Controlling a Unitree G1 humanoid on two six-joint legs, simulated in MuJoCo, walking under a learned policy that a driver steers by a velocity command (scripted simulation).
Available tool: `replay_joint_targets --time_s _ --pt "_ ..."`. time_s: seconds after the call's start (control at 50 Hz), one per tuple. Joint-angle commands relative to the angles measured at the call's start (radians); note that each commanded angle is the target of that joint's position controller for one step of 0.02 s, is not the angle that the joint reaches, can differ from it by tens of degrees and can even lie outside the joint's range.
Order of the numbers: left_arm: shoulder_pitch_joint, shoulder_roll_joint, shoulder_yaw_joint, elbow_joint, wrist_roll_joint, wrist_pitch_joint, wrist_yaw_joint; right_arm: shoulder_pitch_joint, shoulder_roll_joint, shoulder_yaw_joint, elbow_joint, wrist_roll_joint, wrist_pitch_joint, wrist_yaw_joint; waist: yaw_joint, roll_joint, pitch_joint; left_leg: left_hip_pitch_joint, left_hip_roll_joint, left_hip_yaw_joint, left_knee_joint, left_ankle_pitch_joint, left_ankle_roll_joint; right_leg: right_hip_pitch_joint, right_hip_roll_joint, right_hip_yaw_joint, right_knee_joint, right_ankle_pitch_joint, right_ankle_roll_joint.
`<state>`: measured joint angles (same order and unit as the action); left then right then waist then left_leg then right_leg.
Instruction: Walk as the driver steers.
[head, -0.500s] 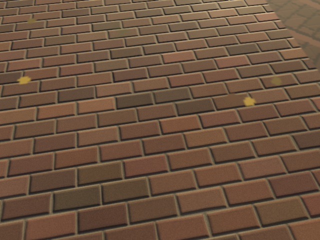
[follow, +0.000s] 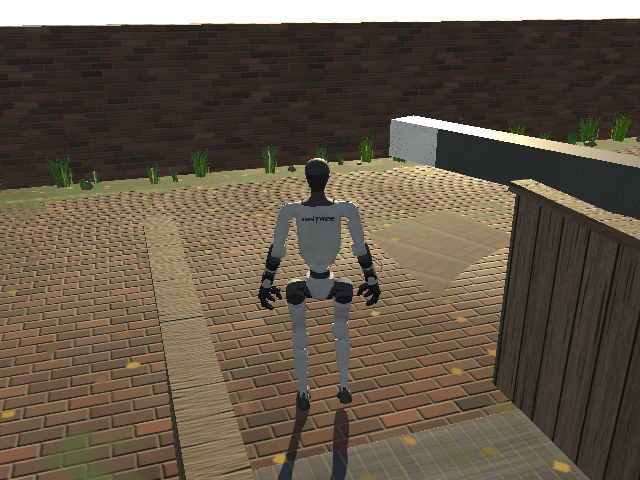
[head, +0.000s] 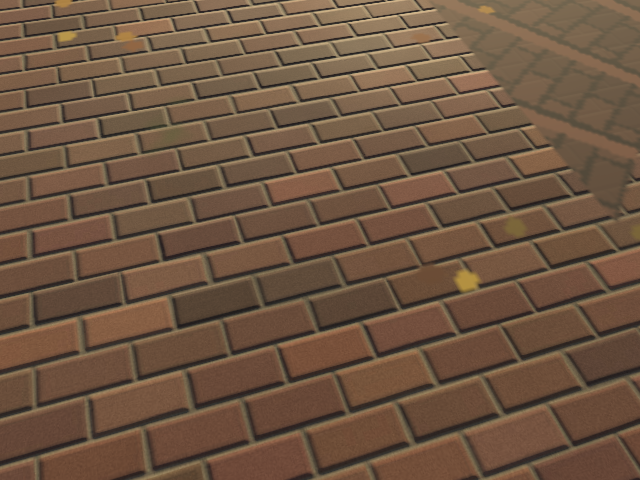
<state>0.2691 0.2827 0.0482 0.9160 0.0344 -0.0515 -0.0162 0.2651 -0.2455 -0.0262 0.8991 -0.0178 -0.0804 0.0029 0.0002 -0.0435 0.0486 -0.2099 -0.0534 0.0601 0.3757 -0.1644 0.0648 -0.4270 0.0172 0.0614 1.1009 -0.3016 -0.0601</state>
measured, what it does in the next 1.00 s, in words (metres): walks ahead, turning left: right foot, then left foot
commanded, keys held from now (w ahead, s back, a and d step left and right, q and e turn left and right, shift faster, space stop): w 0.36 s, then w+q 0.64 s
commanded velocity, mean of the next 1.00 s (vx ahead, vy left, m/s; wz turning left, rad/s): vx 0.50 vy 0.00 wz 0.23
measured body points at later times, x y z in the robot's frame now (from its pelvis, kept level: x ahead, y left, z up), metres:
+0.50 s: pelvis +0.26 -0.06 +0.00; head +0.28 -0.07 +0.45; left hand +0.33 +0.21 -0.12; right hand +0.30 -0.31 -0.15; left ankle +0.22 +0.09 -0.66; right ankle +0.29 -0.12 -0.74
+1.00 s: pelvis +0.52 +0.01 -0.01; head +0.55 +0.02 +0.43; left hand +0.50 +0.27 -0.15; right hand +0.70 -0.22 -0.14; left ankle +0.55 +0.06 -0.74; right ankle +0.44 -0.14 -0.64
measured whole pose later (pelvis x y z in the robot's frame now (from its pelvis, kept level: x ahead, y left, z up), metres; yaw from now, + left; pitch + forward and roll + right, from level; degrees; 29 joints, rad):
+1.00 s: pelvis +0.52 +0.01 -0.01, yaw +18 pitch +0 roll +0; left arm 0.27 0.23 0.04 0.90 0.02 -0.08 0.00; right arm 0.19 -0.27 -0.08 0.88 -0.01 -0.02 0.01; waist 0.01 -0.01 0.06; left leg -0.32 -0.12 0.07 0.52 -0.20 0.14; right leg -0.36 -0.05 -0.03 1.26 -0.36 -0.01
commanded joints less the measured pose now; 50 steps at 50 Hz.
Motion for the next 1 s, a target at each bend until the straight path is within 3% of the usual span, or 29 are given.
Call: replay_joint_targets --time_s 0.02,0.08,0.14,0.22,0.26,0.28,0.3,0.32,0.34,0.36,0.38,0.4,0.42,0.46,0.54,0.66,0.74,0.8,0.84,0.86,0.88,0.9,0.92,0.94,0.96,0.98,1.0 --pt "0.034 0.042 0.003 -0.043 0.011 0.010 -0.013 0.062 -0.102 -0.016 -0.004 0.013 -0.029 0.000 0.016 0.126 -0.022 0.089 0.265 -0.244 -0.217 0.178 0.154 -0.140 -0.059 -0.010 -0.052 0.044 0.031" --pt "-0.109 0.026 -0.011 -0.093 0.010 0.011 -0.020 0.093 -0.107 -0.015 0.019 0.016 -0.028 0.000 -0.006 0.119 0.022 0.075 0.242 -0.191 -0.258 0.160 0.151 -0.186 -0.091 -0.056 -0.224 0.148 0.061" --pt "-0.202 0.011 -0.023 -0.122 -0.001 0.006 -0.025 0.122 -0.127 -0.023 0.037 0.018 -0.023 0.006 -0.026 0.119 0.039 0.064 0.227 -0.143 -0.266 0.193 0.135 -0.124 -0.087 -0.091 -0.394 0.240 0.059" --pt "-0.272 0.025 -0.021 -0.148 -0.005 0.001 -0.019 0.161 -0.140 -0.028 0.064 0.014 -0.017 0.001 -0.041 0.119 0.040 0.153 0.262 -0.136 -0.222 0.303 0.120 -0.085 -0.069 -0.108 -0.503 0.237 0.030" --pt "-0.265 0.038 -0.018 -0.151 -0.004 -0.003 -0.017 0.167 -0.151 -0.035 0.072 -0.001 -0.007 0.001 -0.032 0.129 0.025 0.210 0.282 -0.129 -0.165 0.370 0.112 -0.047 -0.056 -0.117 -0.541 0.170 0.000" --pt "-0.222 0.045 -0.012 -0.139 -0.001 -0.008 -0.014 0.159 -0.155 -0.037 0.073 -0.001 -0.003 0.000 -0.008 0.122 0.006 0.219 0.281 -0.119 -0.097 0.469 0.103 0.020 -0.035 -0.127 -0.569 0.134 -0.016" --pt "-0.108 0.053 -0.003 -0.100 0.004 -0.016 -0.008 0.148 -0.154 -0.037 0.075 0.002 0.002 0.000 0.045 0.094 -0.047 0.207 0.253 -0.086 0.049 0.569 0.087 0.160 -0.007 -0.142 -0.632 0.140 -0.037" --pt "0.066 0.096 0.015 -0.041 0.017 -0.028 0.003 0.152 -0.132 -0.029 0.066 0.002 0.004 0.001 0.105 0.046 -0.150 0.108 0.202 -0.045 0.261 0.511 0.064 0.389 -0.043 -0.094 -0.654 0.129 -0.071" --pt "0.207 0.195 0.041 -0.031 0.039 -0.036 0.018 0.191 -0.048 -0.005 0.021 0.027 -0.001 0.006 0.130 -0.119 -0.287 -0.168 0.102 0.020 0.609 0.149 0.013 0.662 -0.320 0.282 -0.713 -0.014 -0.160" --pt "0.216 0.233 0.053 -0.016 0.011 -0.023 0.014 0.236 -0.063 -0.014 0.026 0.020 0.002 0.002 0.103 -0.207 -0.325 -0.372 -0.013 -0.036 0.811 -0.388 0.011 0.717 -0.443 0.600 -0.833 -0.008 -0.231" --pt "0.122 0.166 0.040 -0.029 -0.013 -0.017 0.012 0.164 -0.125 -0.034 0.030 0.005 0.011 -0.003 0.071 -0.064 -0.187 -0.436 0.056 -0.117 0.866 -0.317 0.027 0.602 -0.396 0.477 -0.834 -0.070 -0.200" --pt "0.034 0.102 0.024 -0.049 -0.016 -0.021 0.008 0.122 -0.106 -0.031 0.021 0.008 0.006 0.004 0.044 -0.026 -0.091 -0.423 0.094 -0.123 0.832 -0.223 0.030 0.465 -0.358 0.347 -0.871 -0.025 -0.173" --pt "-0.013 0.062 0.013 -0.056 -0.012 -0.028 0.008 0.106 -0.086 -0.029 0.024 0.012 0.010 0.008 0.019 -0.015 -0.051 -0.383 0.123 -0.120 0.784 -0.168 0.028 0.378 -0.313 0.249 -0.912 0.026 -0.137" --pt "-0.021 0.031 0.003 -0.040 -0.015 -0.043 0.015 0.132 -0.065 -0.028 0.042 -0.012 0.036 0.020 -0.017 -0.042 -0.023 -0.314 0.142 -0.116 0.743 -0.120 0.006 0.286 -0.262 0.116 -0.955 0.143 -0.097" --pt "0.047 0.054 0.011 -0.006 -0.020 -0.070 0.020 0.049 -0.052 -0.034 0.014 -0.010 0.062 0.035 -0.022 -0.015 0.002 -0.405 0.151 -0.107 0.718 -0.007 -0.017 0.308 -0.252 -0.019 -0.994 0.282 -0.096" --pt "0.107 0.042 0.004 0.022 -0.019 -0.067 0.029 -0.145 -0.024 -0.022 -0.061 -0.010 0.059 0.046 0.011 -0.011 0.048 -0.473 0.138 -0.041 0.467 0.166 -0.030 0.369 -0.224 -0.171 -0.985 0.426 -0.075" --pt "0.176 0.055 0.006 0.055 -0.016 -0.058 0.042 -0.256 -0.012 -0.010 -0.115 -0.015 0.056 0.053 0.045 -0.012 0.067 -0.449 0.114 0.043 0.304 0.154 0.007 0.475 -0.255 -0.231 -0.941 0.571 -0.068" --pt "0.167 0.081 0.012 0.060 -0.011 -0.045 0.051 -0.230 -0.029 -0.017 -0.124 -0.017 0.056 0.051 0.016 -0.037 0.034 -0.359 0.054 0.093 0.253 0.037 0.064 0.553 -0.275 -0.279 -0.810 0.907 -0.054" --pt "0.144 0.111 0.021 0.054 -0.006 -0.030 0.055 -0.111 -0.058 -0.034 -0.096 -0.020 0.055 0.043 -0.041 -0.059 -0.044 -0.219 -0.015 0.119 0.239 -0.068 0.114 0.572 -0.281 -0.302 -0.594 1.129 -0.052" --pt "0.138 0.124 0.026 0.047 -0.007 -0.020 0.053 -0.002 -0.082 -0.050 -0.065 -0.023 0.048 0.038 -0.085 -0.051 -0.110 -0.081 -0.043 0.107 0.188 -0.081 0.143 0.528 -0.279 -0.306 -0.414 1.080 -0.047" --pt "0.112 0.125 0.026 0.024 -0.012 -0.018 0.048 0.150 -0.140 -0.076 -0.024 -0.035 0.042 0.026 -0.165 0.010 -0.189 0.156 0.016 -0.012 0.106 -0.081 0.194 0.354 -0.255 -0.315 -0.145 0.846 -0.018" --pt "0.156 0.009 0.004 -0.040 -0.027 -0.026 0.028 0.167 -0.264 -0.111 -0.032 -0.037 0.046 0.011 -0.107 0.241 -0.280 0.480 0.329 -0.496 0.081 -0.061 0.339 -0.077 -0.088 -0.304 0.240 0.013 0.039" --pt "0.043 0.078 0.019 -0.087 -0.022 -0.040 0.020 0.173 -0.278 -0.115 -0.041 0.001 0.062 0.013 -0.131 0.178 -0.330 0.529 0.400 -0.823 -0.078 -0.055 0.405 -0.269 0.026 -0.078 0.400 -0.213 0.052" --pt "-0.033 0.069 0.013 -0.116 -0.022 -0.054 0.014 0.116 -0.251 -0.109 -0.038 0.007 0.067 0.003 -0.111 0.108 -0.176 0.433 0.384 -0.650 -0.097 -0.019 0.368 -0.366 -0.056 -0.020 0.365 -0.117 0.041" --pt "-0.029 0.067 0.009 -0.114 -0.025 -0.065 0.015 0.070 -0.188 -0.094 -0.040 0.011 0.064 0.000 -0.072 0.037 -0.094 0.298 0.348 -0.550 -0.116 0.062 0.319 -0.324 -0.095 -0.024 0.261 -0.041 0.040" --pt "-0.015 0.065 0.012 -0.102 -0.019 -0.059 0.017 0.024 -0.149 -0.083 -0.045 0.010 0.058 -0.003 -0.024 -0.003 -0.035 0.181 0.293 -0.462 -0.131 0.162 0.274 -0.258 -0.121 -0.025 0.175 -0.022 0.047" --pt "0.002 0.060 0.011 -0.104 0.000 -0.040 0.017 -0.003 -0.124 -0.074 -0.049 0.016 0.050 -0.007 0.009 0.004 -0.028 0.104 0.247 -0.395 -0.144 0.235 0.253 -0.189 -0.132 -0.023 0.121 -0.018 0.064"
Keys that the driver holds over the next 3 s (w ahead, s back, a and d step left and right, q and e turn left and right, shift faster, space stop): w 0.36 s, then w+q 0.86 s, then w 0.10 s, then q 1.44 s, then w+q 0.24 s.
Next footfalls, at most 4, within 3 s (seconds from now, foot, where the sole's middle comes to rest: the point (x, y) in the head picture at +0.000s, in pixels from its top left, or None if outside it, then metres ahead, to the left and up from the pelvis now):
0.32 right None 0.33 -0.12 -0.78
0.88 left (290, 429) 0.59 0.07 -0.78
1.40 right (307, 293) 0.94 0.04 -0.78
1.88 left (230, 342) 0.80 0.22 -0.78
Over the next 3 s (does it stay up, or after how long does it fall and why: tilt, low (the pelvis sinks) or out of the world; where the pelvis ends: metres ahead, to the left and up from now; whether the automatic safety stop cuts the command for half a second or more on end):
stays up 0.79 0.11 0.00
